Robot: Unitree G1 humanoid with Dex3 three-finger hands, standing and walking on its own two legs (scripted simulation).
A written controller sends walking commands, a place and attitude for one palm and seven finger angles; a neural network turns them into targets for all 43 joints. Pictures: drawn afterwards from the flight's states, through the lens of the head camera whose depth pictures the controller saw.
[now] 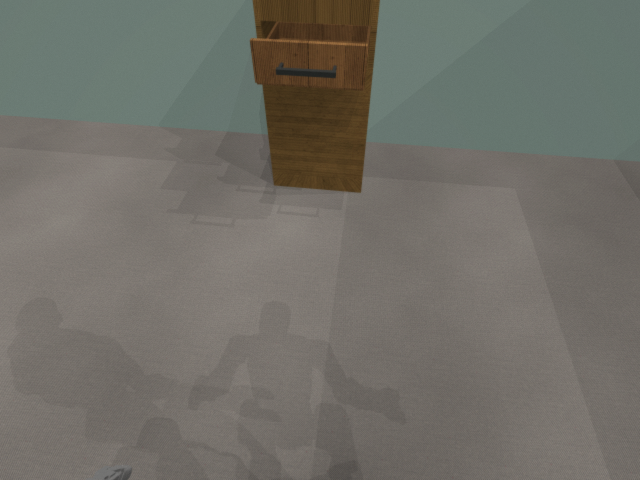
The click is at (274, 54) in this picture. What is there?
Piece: drawer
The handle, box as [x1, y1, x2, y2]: [276, 62, 336, 77]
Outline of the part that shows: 276,68 276,74 335,77 336,66 334,65 332,70 283,68 283,64 280,62 279,66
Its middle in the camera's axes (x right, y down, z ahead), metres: -0.05 -0.56 +1.29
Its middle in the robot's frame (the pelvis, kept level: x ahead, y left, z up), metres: +1.33 +0.12 -0.08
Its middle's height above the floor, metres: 0.69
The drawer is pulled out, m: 0.17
